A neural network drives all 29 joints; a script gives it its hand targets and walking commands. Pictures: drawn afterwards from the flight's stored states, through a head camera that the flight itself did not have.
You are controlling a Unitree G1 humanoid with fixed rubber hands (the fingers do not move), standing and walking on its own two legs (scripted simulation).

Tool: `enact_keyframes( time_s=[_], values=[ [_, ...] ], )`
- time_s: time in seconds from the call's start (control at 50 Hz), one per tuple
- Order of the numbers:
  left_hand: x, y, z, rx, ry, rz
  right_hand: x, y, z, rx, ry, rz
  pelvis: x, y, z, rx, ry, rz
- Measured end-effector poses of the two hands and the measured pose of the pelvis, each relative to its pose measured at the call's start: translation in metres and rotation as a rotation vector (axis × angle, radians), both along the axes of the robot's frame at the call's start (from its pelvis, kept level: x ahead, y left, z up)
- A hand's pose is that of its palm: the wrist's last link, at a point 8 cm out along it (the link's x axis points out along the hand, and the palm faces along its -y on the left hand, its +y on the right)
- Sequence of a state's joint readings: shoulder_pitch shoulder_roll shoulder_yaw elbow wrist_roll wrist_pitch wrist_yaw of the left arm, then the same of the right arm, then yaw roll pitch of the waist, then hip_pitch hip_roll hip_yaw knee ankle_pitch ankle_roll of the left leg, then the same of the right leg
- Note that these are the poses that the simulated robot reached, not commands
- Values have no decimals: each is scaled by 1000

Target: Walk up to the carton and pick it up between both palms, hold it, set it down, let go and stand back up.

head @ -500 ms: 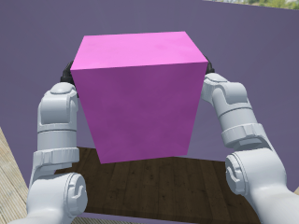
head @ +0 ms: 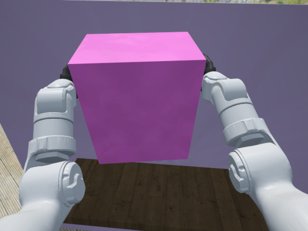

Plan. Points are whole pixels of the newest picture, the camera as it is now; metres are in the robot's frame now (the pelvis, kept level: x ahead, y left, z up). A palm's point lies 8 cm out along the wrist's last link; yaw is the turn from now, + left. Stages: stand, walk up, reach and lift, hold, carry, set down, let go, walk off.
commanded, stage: hold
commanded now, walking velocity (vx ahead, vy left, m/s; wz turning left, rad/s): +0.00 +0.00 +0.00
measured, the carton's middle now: (141, 101) +0.38 +0.00 +0.25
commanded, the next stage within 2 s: set down in 0.96 s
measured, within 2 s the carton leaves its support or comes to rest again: neither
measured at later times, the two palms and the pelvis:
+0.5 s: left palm (66, 96) +0.36 +0.18 +0.28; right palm (207, 83) +0.35 -0.16 +0.30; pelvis -0.01 +0.01 +0.00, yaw -1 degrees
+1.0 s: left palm (64, 91) +0.37 +0.18 +0.28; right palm (203, 81) +0.37 -0.15 +0.30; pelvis +0.00 +0.00 +0.00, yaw +1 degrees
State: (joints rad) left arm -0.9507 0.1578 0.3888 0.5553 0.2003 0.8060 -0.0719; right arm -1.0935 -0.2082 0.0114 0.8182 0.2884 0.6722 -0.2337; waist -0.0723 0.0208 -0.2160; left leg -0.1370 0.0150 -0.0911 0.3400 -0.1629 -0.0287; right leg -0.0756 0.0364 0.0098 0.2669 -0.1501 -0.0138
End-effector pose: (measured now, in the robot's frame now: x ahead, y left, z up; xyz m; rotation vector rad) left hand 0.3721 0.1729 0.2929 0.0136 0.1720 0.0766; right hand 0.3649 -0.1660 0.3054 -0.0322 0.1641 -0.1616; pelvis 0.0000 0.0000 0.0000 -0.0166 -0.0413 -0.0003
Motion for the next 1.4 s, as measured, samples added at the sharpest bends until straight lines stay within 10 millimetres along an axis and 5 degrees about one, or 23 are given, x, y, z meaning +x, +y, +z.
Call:
enact_keyframes(
  time_s=[0.32, 0.7, 1.02, 1.22, 1.4],
  values=[
    [-14, 20, -27, -26, -13, 11, -9, 21, -9, 14, -8, 6, -3, 14, 0, -8, -21, 6],
    [-6, -12, 4, 5, 1, -15, -10, -11, 8, 13, 3, -22, -13, 6, -1, -2, 12, -16],
    [-3, 13, -10, -9, -3, 8, 1, 13, -3, 4, -5, 8, 3, 5, 0, -1, -20, 19],
    [-4, 15, -2, -48, -125, 4, -5, 18, 24, 17, -143, 0, 1, 10, 0, -2, -41, 10],
    [-10, 14, -19, 12, -74, 26, -1, 15, -10, 31, -116, 23, -5, 13, 0, 3, -75, 18]
  ],
)
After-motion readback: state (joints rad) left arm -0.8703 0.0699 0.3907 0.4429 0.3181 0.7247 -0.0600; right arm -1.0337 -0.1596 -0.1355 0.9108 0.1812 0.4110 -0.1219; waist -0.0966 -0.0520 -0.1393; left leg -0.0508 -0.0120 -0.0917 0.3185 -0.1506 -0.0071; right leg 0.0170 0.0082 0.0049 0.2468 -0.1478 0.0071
